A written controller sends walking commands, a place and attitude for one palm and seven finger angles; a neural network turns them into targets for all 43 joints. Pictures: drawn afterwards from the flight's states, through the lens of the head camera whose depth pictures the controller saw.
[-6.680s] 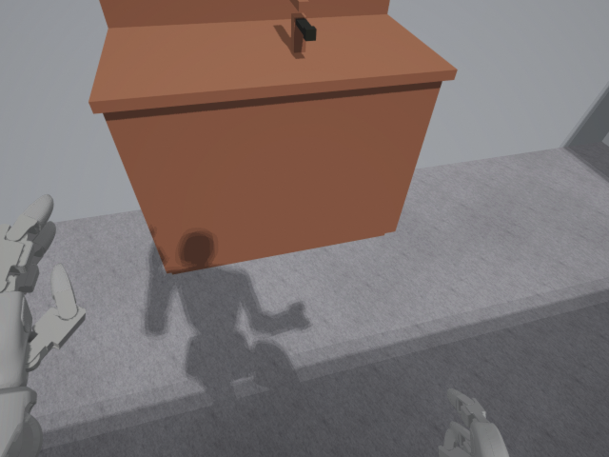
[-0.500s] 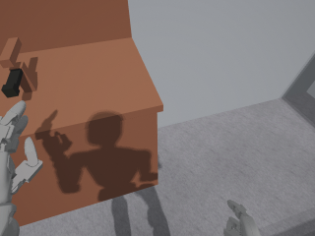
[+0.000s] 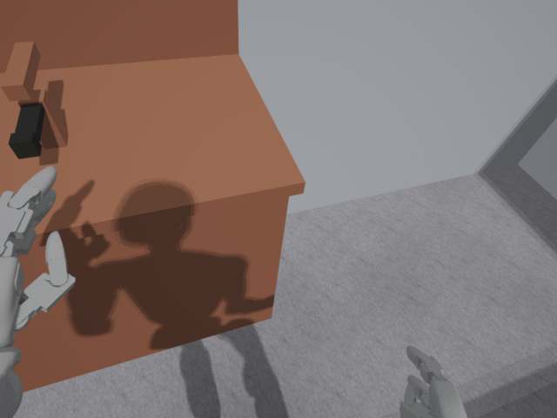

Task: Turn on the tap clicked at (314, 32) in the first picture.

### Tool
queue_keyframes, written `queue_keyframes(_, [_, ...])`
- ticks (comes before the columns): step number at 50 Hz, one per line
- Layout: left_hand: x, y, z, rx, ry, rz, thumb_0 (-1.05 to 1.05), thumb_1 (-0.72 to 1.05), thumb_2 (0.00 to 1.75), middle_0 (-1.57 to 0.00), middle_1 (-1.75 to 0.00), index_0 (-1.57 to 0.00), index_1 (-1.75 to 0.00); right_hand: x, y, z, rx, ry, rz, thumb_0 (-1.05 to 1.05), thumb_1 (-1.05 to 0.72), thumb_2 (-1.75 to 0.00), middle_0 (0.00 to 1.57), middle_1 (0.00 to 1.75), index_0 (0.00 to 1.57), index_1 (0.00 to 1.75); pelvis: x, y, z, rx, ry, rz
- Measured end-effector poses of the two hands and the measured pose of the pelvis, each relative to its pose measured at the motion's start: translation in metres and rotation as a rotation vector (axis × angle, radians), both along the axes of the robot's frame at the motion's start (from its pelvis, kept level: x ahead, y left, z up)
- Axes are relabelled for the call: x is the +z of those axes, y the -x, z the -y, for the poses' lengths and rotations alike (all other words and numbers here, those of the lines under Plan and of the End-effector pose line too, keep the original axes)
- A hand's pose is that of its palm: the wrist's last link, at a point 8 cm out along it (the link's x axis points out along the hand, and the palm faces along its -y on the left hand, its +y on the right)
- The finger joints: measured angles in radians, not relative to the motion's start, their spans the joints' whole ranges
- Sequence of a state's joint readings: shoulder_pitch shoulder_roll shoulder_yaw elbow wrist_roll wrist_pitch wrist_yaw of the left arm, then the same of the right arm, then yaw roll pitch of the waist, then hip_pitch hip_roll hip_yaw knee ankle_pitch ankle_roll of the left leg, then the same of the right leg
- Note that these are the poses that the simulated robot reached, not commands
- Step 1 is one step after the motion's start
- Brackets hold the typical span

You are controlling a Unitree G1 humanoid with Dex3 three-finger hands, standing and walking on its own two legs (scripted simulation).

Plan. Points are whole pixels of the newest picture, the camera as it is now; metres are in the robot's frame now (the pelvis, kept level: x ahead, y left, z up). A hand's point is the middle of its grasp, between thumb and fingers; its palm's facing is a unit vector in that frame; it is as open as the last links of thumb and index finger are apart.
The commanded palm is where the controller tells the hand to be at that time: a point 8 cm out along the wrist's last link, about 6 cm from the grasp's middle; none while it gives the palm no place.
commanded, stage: come to a stop and stand still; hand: left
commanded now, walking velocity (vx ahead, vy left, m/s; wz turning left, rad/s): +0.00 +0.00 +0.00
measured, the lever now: (25, 145) +0.43 +0.42 +0.13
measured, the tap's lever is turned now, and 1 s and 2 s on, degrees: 0 0 0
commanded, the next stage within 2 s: look again from close up in 0.42 s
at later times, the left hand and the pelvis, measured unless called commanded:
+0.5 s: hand (63, 245) +0.25 +0.26 +0.16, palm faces +0.38 -0.85 -0.37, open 7.4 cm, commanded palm +0.19 +0.29 +0.18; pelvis +0.03 +0.01 +0.00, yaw +1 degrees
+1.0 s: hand (66, 257) +0.24 +0.25 +0.16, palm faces +0.39 -0.84 -0.37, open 7.4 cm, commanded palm +0.18 +0.28 +0.18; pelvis +0.02 +0.00 +0.01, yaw +1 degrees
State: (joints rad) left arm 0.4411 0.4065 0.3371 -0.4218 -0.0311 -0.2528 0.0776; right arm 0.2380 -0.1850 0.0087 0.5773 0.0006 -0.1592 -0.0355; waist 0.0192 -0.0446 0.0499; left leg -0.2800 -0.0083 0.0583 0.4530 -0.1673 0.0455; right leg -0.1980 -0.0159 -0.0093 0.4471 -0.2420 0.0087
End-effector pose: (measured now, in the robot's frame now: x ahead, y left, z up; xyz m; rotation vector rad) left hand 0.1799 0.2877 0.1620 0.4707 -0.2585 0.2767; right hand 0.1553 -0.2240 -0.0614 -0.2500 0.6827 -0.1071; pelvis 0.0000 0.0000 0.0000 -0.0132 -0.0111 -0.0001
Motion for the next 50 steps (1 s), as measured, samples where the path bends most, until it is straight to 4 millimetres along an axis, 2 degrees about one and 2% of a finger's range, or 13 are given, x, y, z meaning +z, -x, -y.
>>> queue_keyframes(5, [0.009, -0.002, -0.023, 0.103, 0.025, 0.084, 0.01, 0.89, 0.9, -0.22, -0.3, -0.22, -0.3, -0.001, -0.02, -0.025, 0.088, -0.013, -0.01, 0.01, -0.9, -0.9, 0.2, 0.3, 0.2, 0.3, 0.001, -0.007, -0.005, 0.014, 0.005, -0.005])
queue_keyframes(11, [0.011, -0.015, -0.017, 0.093, 0.07, 0.107, 0.01, 0.9, 0.9, -0.21, -0.3, -0.21, -0.3, 0.003, -0.047, -0.043, 0.136, -0.032, 0.015, 0.01, -0.9, -0.9, 0.2, 0.3, 0.21, 0.3, 0.002, -0.019, -0.01, 0.014, 0.011, -0.015])
queue_keyframes(18, [0.006, -0.031, -0.015, 0.059, 0.053, 0.026, 0.01, 0.89, 0.9, -0.21, -0.3, -0.21, -0.3, 0.009, -0.065, -0.041, 0.108, -0.032, 0.037, 0.01, -0.9, -0.9, 0.2, 0.3, 0.21, 0.3, 0.003, -0.027, -0.012, 0.01, 0.011, -0.023])
queue_keyframes(24, [0.01, -0.03, -0.015, 0.062, 0.04, 0.016, 0.01, 0.89, 0.9, -0.21, -0.3, -0.21, -0.3, 0.008, -0.062, -0.027, 0.079, -0.013, 0.014, 0.01, -0.9, -0.9, 0.2, 0.3, 0.21, 0.3, 0.004, -0.031, -0.01, 0.011, 0.01, -0.024])
queue_keyframes(34, [0.003, -0.025, -0.01, 0.094, 0.071, -0.016, 0.01, 0.89, 0.9, -0.21, -0.3, -0.21, -0.3, 0.0, -0.042, -0.007, 0.029, 0.006, -0.047, 0.01, -0.9, -0.9, 0.2, 0.3, 0.2, 0.3, 0.006, -0.03, -0.005, 0.013, 0.013, -0.019])
queue_keyframes(50, [0.011, -0.015, -0.004, 0.092, 0.047, -0.013, 0.01, 0.89, 0.9, -0.21, -0.3, -0.21, -0.3, -0.003, -0.034, -0.006, 0.016, -0.024, -0.043, 0.01, -0.9, -0.9, 0.2, 0.3, 0.2, 0.3, 0.007, -0.025, 0.0, 0.019, 0.011, -0.012])
